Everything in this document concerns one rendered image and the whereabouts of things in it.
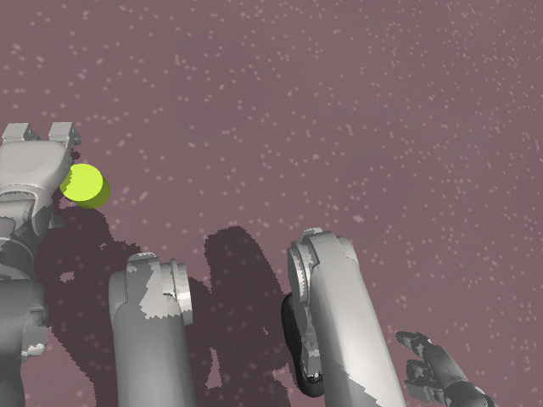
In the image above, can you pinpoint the left robot arm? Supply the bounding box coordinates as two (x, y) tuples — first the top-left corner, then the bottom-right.
(0, 185), (53, 407)

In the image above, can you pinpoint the tin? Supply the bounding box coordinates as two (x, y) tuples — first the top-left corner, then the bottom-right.
(59, 164), (110, 209)

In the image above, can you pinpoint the right robot hand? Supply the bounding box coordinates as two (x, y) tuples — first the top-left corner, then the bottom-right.
(395, 332), (468, 404)

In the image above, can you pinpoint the right robot arm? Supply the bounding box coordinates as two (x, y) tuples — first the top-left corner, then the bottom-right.
(443, 381), (499, 407)

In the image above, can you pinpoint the right robot foot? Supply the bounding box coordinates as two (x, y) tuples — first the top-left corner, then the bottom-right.
(281, 293), (324, 398)

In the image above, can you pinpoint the left robot hand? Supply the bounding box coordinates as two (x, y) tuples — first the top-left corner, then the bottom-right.
(0, 122), (81, 229)

